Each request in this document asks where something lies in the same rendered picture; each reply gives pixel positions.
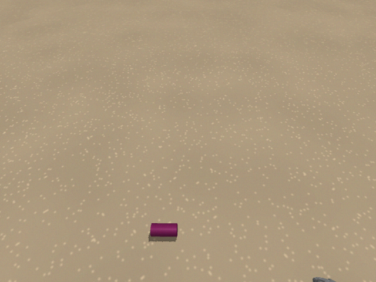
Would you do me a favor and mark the can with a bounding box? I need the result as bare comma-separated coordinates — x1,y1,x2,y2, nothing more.
150,223,177,237

